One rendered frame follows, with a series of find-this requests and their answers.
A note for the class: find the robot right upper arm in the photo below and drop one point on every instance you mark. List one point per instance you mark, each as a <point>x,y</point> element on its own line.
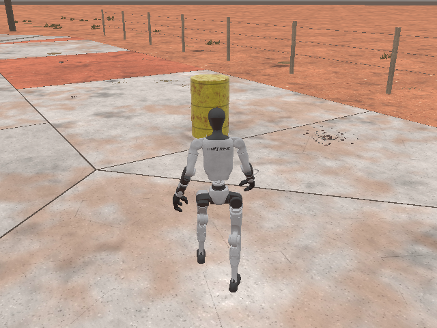
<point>242,153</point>

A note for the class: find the right robot foot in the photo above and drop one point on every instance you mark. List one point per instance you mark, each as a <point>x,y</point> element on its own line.
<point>234,286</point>

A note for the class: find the robot left upper arm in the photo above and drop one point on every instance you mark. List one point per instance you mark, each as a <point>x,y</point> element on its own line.
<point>196,144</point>

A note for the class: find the right robot shin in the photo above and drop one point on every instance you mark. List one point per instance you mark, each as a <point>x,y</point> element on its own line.
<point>234,257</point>

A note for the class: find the right robot forearm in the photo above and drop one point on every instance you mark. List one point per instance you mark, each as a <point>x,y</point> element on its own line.
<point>249,175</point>

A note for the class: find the right robot hand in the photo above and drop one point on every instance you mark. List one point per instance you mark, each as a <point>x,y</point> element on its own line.
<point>252,184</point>

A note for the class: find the left robot hand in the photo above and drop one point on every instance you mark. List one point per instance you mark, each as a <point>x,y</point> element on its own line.
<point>176,202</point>

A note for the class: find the left robot forearm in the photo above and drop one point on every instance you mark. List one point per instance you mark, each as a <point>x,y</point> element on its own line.
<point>182,184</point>

